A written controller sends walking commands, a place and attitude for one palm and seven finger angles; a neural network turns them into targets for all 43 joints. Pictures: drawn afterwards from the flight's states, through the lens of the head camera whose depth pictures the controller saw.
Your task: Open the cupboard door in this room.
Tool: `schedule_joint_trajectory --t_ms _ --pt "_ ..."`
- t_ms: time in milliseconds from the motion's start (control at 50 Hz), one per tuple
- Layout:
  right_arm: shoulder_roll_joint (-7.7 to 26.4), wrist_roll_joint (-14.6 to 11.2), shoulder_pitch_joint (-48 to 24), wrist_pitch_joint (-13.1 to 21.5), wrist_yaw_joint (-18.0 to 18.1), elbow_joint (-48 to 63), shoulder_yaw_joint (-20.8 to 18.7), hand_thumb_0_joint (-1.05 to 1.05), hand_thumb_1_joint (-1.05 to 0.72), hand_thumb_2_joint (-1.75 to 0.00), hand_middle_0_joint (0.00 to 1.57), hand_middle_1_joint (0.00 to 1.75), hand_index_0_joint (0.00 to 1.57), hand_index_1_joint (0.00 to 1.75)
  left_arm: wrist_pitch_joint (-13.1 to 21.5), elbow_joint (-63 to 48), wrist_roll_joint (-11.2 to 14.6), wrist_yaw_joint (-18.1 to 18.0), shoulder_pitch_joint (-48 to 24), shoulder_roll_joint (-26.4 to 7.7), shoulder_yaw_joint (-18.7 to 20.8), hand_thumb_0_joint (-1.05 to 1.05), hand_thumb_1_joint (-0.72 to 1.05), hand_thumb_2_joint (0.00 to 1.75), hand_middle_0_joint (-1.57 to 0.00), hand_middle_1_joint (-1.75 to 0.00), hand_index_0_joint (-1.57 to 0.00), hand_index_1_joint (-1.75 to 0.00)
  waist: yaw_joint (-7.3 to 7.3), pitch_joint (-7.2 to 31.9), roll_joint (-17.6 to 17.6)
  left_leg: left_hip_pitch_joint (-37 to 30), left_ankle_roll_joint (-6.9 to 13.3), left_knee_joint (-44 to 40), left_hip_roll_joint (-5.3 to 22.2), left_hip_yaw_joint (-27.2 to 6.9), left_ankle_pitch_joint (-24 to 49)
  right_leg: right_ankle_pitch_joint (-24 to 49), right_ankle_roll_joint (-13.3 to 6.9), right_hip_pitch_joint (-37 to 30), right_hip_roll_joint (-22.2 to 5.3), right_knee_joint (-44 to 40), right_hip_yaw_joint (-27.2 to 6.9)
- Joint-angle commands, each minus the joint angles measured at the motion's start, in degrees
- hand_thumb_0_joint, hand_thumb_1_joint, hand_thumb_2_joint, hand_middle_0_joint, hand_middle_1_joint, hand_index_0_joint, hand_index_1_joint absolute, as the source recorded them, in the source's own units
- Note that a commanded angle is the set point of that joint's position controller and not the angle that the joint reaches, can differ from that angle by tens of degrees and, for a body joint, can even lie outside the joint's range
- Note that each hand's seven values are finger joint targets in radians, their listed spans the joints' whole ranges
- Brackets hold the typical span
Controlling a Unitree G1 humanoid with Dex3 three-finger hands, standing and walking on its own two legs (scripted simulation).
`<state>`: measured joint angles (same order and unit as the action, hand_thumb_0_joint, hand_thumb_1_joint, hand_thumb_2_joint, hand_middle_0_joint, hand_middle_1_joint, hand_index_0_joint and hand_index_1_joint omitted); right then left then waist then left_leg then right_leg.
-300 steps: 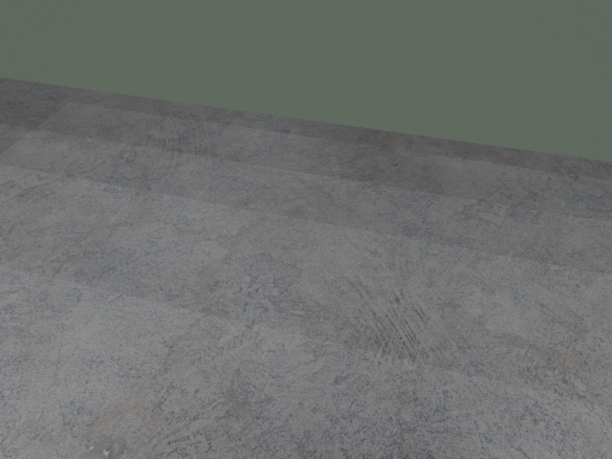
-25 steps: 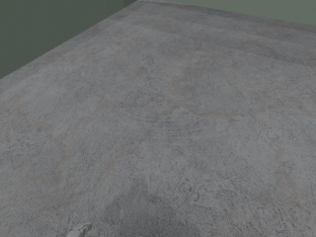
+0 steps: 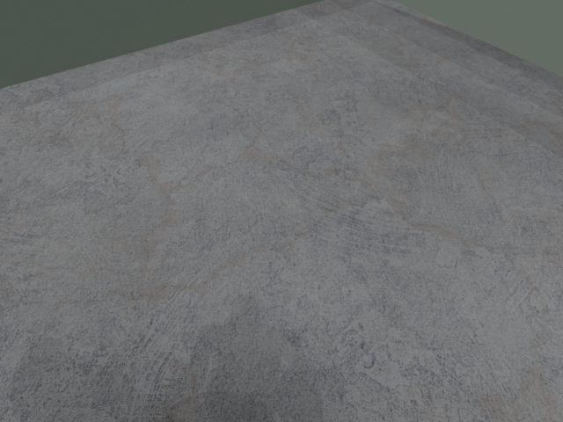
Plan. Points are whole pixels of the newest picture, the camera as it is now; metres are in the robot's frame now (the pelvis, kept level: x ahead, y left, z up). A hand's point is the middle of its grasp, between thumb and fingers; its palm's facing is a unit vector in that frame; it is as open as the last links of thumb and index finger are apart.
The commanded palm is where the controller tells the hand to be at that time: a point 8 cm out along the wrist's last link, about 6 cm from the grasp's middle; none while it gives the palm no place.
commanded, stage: turn or walk to find it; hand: left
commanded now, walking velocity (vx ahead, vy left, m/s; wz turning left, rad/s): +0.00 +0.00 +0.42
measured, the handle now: out of the picture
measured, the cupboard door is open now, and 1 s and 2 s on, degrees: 0 0 0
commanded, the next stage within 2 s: none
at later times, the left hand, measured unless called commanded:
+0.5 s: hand out of the picture +0.05 +0.17 -0.13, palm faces +0.20 -0.94 -0.28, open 7.4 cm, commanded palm none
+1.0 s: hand out of the picture -0.14 +0.20 -0.18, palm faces +0.47 -0.85 -0.24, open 7.4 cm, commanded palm none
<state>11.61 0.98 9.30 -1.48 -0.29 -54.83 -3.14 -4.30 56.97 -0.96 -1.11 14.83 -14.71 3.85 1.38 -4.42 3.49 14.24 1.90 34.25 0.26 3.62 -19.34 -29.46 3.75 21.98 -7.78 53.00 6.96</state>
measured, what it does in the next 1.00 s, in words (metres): steps on the spot, turning left: right foot, then left foot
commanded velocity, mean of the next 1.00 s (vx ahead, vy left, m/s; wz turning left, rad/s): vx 0.00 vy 0.00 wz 0.42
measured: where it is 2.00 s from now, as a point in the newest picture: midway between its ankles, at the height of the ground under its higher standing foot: outside the picture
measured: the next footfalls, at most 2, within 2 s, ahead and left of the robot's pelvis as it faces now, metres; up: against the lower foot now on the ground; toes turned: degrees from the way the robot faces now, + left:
right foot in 0.42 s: +0.03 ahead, -0.13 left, +0.00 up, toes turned +7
left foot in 0.90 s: -0.08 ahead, +0.11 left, +0.00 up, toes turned +28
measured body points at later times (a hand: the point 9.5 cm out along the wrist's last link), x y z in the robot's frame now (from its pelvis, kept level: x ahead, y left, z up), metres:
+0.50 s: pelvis -0.03 -0.04 +0.01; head +0.00 -0.07 +0.45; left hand +0.04 +0.22 -0.11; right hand +0.05 -0.28 -0.16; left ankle -0.04 +0.09 -0.68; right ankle -0.01 -0.13 -0.73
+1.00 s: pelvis -0.06 +0.00 +0.00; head -0.04 +0.03 +0.45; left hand -0.16 +0.25 -0.16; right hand +0.13 -0.19 -0.13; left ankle -0.11 +0.09 -0.73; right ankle -0.03 -0.13 -0.68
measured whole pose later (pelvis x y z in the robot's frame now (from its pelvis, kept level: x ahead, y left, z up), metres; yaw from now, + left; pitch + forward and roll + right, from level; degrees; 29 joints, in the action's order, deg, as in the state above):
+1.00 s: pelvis -0.06 +0.00 +0.00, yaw +25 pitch -1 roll +0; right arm 11.3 1.0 8.8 -1.3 0.0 -54.7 -2.8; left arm -4.4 57.7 -0.9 -1.1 15.0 -14.8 3.9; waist 1.5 -4.0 3.0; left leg 13.5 2.0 33.2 0.2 3.6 -19.1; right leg -29.5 3.6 22.4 -7.1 55.7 6.7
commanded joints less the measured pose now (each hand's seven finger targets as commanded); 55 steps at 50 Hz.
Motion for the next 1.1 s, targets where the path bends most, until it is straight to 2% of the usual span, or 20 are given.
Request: schedule_joint_trajectory --t_ms 0,80,240,320,360,380,400,420,480,520,640,740,800,840,860,880,900,940,980,1080 --pt "11.0 0.3 2.8 1.1 1.8 2.4 -1.7 0.00 -0.90 -0.90 0.20 0.30 0.20 0.30 2.2 -5.6 0.0 0.4 -4.3 -3.4 0.8 0.00 0.90 0.90 -0.20 -0.30 -0.20 -0.30 -2.33 4.2 -13.9 -7.4 6.3 -14.4 14.5 -15.0 35.6 4.5 0.5 9.7 0.8 12.0 -5.5" --pt "10.9 0.0 3.7 1.5 1.8 2.5 -1.7 0.00 -0.90 -0.90 0.20 0.30 0.20 0.30 2.2 -5.0 0.1 0.4 -3.5 -3.4 0.6 0.00 0.90 0.90 -0.20 -0.30 -0.20 -0.30 -2.26 5.3 -10.6 -9.2 6.6 -14.7 12.9 -14.5 35.9 6.9 1.4 8.3 1.8 9.2 -5.5" --pt "11.3 0.5 5.5 0.8 1.5 2.8 -2.5 0.00 -0.90 -0.90 0.20 0.30 0.20 0.30 2.3 -8.0 0.4 -0.2 -7.9 -2.3 0.2 0.00 0.90 0.90 -0.20 -0.30 -0.20 -0.30 -3.74 5.2 -11.0 -7.5 8.5 -14.7 13.2 -22.1 29.2 3.5 1.1 4.3 3.8 -2.3 -6.2" --pt "11.2 0.7 3.5 0.4 1.2 3.6 -2.8 0.00 -0.90 -0.90 0.20 0.30 0.20 0.30 2.9 -7.7 0.8 -0.4 -4.4 -2.1 0.2 0.00 0.90 0.90 -0.20 -0.30 -0.20 -0.30 -1.89 6.5 -10.9 -2.1 7.5 -12.2 11.3 -23.7 28.4 7.4 0.0 -5.4 6.0 -15.3 -5.3" --pt "10.3 0.1 2.4 0.3 0.9 3.8 -2.9 0.00 -0.90 -0.90 0.20 0.30 0.20 0.30 3.6 -6.7 0.6 -0.6 -0.2 -3.1 0.5 0.00 0.90 0.90 -0.20 -0.30 -0.20 -0.30 0.33 7.9 -8.0 4.2 4.0 -8.0 7.7 -21.5 20.7 17.7 -0.3 -15.8 5.0 -28.8 -5.0" --pt "7.5 -0.5 3.5 0.3 0.6 4.1 -2.6 0.00 -0.90 -0.90 0.20 0.30 0.20 0.30 4.4 -6.7 0.0 -0.9 1.1 -6.6 1.1 0.00 0.90 0.90 -0.20 -0.30 -0.20 -0.30 0.68 9.2 0.6 11.9 0.6 -0.9 3.3 -17.4 10.7 18.5 -2.3 -23.9 -2.9 -34.9 -12.8" --pt "4.2 -0.5 3.3 0.4 0.4 5.8 -1.9 0.00 -0.90 -0.90 0.20 0.30 0.20 0.30 4.6 -7.1 -0.7 -1.2 1.6 -11.3 2.1 0.00 0.90 0.90 -0.20 -0.30 -0.20 -0.30 1.27 7.4 15.5 21.0 -3.4 12.4 -5.0 -7.4 -10.8 23.0 -8.5 -24.7 -17.2 -37.3 -26.8" --pt "7.3 0.1 2.2 -0.4 0.6 5.7 -2.9 0.00 -0.90 -0.90 0.20 0.30 0.20 0.30 4.2 -8.0 -0.1 -1.2 1.2 -11.2 1.7 0.00 0.90 0.90 -0.20 -0.30 -0.20 -0.30 1.55 6.6 10.5 18.6 -3.3 23.1 -2.9 -9.0 -14.2 23.3 -12.5 -15.5 -20.4 -38.1 -26.1" --pt "7.2 0.4 4.9 -1.9 -0.4 2.1 -3.4 0.00 -0.90 -0.90 0.20 0.30 0.20 0.30 4.3 -9.9 0.1 -1.2 -7.8 -6.2 0.8 0.00 0.90 0.90 -0.20 -0.30 -0.20 -0.30 -3.09 0.3 4.0 17.2 -3.8 35.3 -0.2 -8.9 -4.2 14.3 -9.6 -6.0 -11.7 -39.5 -15.9" --pt "6.1 0.5 7.3 -2.2 -0.7 0.7 -3.1 0.00 -0.90 -0.90 0.20 0.30 0.20 0.30 4.8 -9.7 0.1 -0.9 -7.6 -4.5 0.2 0.00 0.90 0.90 -0.20 -0.30 -0.20 -0.30 -3.63 0.4 4.1 17.0 -4.9 37.3 0.0 -7.1 0.5 18.1 -8.3 -7.2 -8.4 -38.4 -9.3" --pt "5.9 0.4 3.4 -2.2 -0.6 1.3 -2.6 0.00 -0.90 -0.90 0.20 0.30 0.20 0.30 4.9 -7.2 -0.3 -1.1 -1.5 -5.4 0.7 0.00 0.90 0.90 -0.20 -0.30 -0.20 -0.30 -0.75 1.0 5.4 17.5 -6.5 30.5 2.1 -5.3 -1.3 21.0 -10.4 -12.7 -10.9 -37.4 -8.0" --pt "4.4 -0.2 -1.0 -1.2 -0.4 2.6 -1.3 0.00 -0.90 -0.90 0.20 0.30 0.20 0.30 4.6 -5.2 -0.9 -0.9 2.4 -8.0 1.5 0.00 0.90 0.90 -0.20 -0.30 -0.20 -0.30 1.74 4.2 7.1 11.9 -6.0 13.4 1.8 -1.1 -7.6 35.9 -12.1 -17.7 -12.6 -32.0 -6.1" --pt "4.2 -0.7 1.3 -0.4 -0.1 2.3 -1.0 0.00 -0.90 -0.90 0.20 0.30 0.20 0.30 4.3 -4.4 -0.9 -0.7 1.9 -9.0 2.0 0.00 0.90 0.90 -0.20 -0.30 -0.20 -0.30 0.71 6.7 8.6 6.0 -5.2 3.2 0.8 1.2 -5.2 42.4 -11.0 -18.3 -12.8 -27.0 -4.1" --pt "5.6 -0.5 5.3 0.2 0.0 1.2 -1.2 0.00 -0.90 -0.90 0.20 0.30 0.20 0.30 3.8 -4.3 -0.2 -0.6 0.2 -8.6 2.0 0.00 0.90 0.90 -0.20 -0.30 -0.20 -0.30 -2.08 8.2 5.3 -4.2 -4.3 -9.0 1.1 1.4 7.4 36.6 -6.8 -12.8 -11.0 -21.2 -0.2" --pt "9.1 -0.2 7.2 0.9 0.0 0.9 -1.9 0.00 -0.90 -0.90 0.20 0.30 0.20 0.30 3.4 -5.0 0.3 -0.5 0.9 -6.3 1.6 0.00 0.90 0.90 -0.20 -0.30 -0.20 -0.30 -3.15 10.1 -4.5 -12.2 -2.2 -13.6 6.9 -5.7 15.9 26.4 -3.6 -5.1 -7.2 -12.6 2.6" --pt "14.4 0.0 8.8 1.1 0.2 1.3 -3.0 0.00 -0.90 -0.90 0.20 0.30 0.20 0.30 3.2 -7.0 0.5 -0.1 0.0 -2.5 0.4 0.00 0.90 0.90 -0.20 -0.30 -0.20 -0.30 -3.97 9.3 -21.1 -17.4 3.5 -14.6 20.4 -22.7 35.5 -2.3 0.5 9.3 0.0 -1.6 3.7" --pt "15.8 0.1 11.0 0.5 0.6 0.5 -3.4 0.00 -0.90 -0.90 0.20 0.30 0.20 0.30 2.5 -8.0 0.0 -0.5 -3.4 -2.7 0.0 0.00 0.90 0.90 -0.20 -0.30 -0.20 -0.30 -5.62 9.1 -17.4 -12.9 8.5 -14.3 24.0 -22.9 40.7 -8.1 0.1 8.4 0.8 5.4 -1.5" --pt "12.9 0.4 6.3 0.7 1.5 1.0 -2.4 0.00 -0.90 -0.90 0.20 0.30 0.20 0.30 1.9 -6.8 -0.1 -0.3 -5.7 -3.0 0.6 0.00 0.90 0.90 -0.20 -0.30 -0.20 -0.30 -4.19 4.3 -17.2 -7.1 8.1 -15.7 18.8 -19.3 32.8 -1.7 0.0 9.4 0.0 9.9 -4.8" --pt "10.7 0.2 2.4 1.1 1.8 2.0 -1.5 0.00 -0.90 -0.90 0.20 0.30 0.20 0.30 2.2 -5.6 0.0 0.3 -4.3 -3.6 0.7 0.00 0.90 0.90 -0.20 -0.30 -0.20 -0.30 -2.42 3.1 -14.2 -6.8 6.7 -14.7 15.2 -15.1 35.6 3.8 0.4 9.5 0.5 11.3 -5.2" --pt "10.9 0.0 4.6 1.5 1.8 2.1 -1.8 0.00 -0.90 -0.90 0.20 0.30 0.20 0.30 2.5 -5.4 0.2 0.2 -4.2 -3.1 0.4 0.00 0.90 0.90 -0.20 -0.30 -0.20 -0.30 -2.59 5.9 -9.3 -12.2 7.1 -13.2 13.5 -14.4 42.7 5.9 1.6 8.9 1.9 7.6 -5.4"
